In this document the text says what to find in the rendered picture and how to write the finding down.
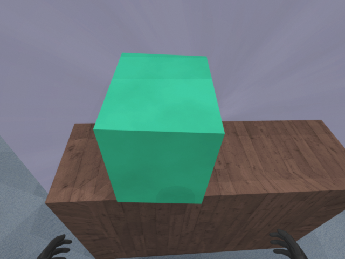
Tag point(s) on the pedestal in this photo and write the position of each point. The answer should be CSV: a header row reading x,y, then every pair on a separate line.
x,y
268,175

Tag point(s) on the left robot hand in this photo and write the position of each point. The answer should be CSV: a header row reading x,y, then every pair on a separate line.
x,y
51,250

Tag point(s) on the right robot hand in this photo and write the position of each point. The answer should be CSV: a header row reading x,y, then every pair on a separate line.
x,y
294,251

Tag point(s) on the carton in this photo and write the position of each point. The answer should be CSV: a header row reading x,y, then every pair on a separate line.
x,y
159,129

